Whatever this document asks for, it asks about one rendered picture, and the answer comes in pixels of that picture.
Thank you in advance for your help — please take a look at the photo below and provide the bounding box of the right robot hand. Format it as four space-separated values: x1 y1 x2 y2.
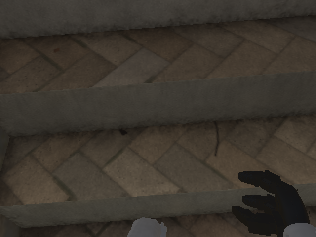
231 170 310 237

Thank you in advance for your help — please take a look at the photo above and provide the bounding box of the right robot forearm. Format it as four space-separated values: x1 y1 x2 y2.
283 222 316 237

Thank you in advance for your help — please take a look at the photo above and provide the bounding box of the left robot thigh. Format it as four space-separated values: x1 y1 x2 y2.
126 217 167 237

